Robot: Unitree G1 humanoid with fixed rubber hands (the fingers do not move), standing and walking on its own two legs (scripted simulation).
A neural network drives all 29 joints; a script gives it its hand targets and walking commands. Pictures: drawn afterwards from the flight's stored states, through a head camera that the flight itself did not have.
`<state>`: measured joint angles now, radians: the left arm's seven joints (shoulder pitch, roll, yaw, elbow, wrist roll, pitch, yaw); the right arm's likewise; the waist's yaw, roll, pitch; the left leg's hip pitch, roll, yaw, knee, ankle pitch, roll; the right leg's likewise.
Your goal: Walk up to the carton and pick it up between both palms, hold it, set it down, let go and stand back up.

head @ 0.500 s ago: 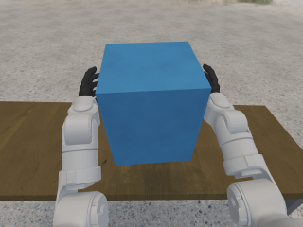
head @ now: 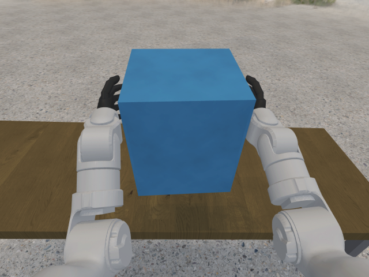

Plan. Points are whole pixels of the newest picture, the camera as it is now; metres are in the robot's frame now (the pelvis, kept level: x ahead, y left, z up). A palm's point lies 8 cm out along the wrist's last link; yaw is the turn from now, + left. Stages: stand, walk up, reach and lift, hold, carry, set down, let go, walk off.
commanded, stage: hold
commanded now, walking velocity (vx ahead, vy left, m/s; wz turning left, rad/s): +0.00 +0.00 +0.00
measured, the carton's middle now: (183, 123) +0.38 +0.00 +0.19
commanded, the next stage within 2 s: set down in 1.84 s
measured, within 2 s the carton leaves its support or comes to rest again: neither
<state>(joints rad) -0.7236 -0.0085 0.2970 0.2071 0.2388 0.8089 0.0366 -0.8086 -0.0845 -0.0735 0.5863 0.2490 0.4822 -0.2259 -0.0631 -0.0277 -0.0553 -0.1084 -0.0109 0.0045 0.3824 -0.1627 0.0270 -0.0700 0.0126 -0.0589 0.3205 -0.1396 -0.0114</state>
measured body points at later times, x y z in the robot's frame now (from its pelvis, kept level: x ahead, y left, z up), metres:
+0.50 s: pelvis +0.02 +0.00 +0.00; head -0.04 +0.01 +0.45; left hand +0.39 +0.15 +0.22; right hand +0.39 -0.16 +0.22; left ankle +0.04 +0.10 -0.75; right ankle +0.03 -0.11 -0.75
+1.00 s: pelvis +0.01 +0.00 +0.00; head -0.05 +0.01 +0.45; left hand +0.37 +0.15 +0.22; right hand +0.38 -0.15 +0.22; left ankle +0.04 +0.10 -0.75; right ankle +0.03 -0.11 -0.75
